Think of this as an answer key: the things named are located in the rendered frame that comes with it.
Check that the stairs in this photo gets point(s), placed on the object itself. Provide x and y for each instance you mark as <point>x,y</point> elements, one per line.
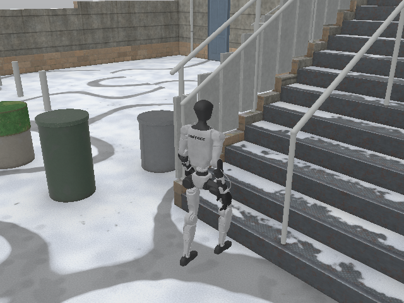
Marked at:
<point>345,234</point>

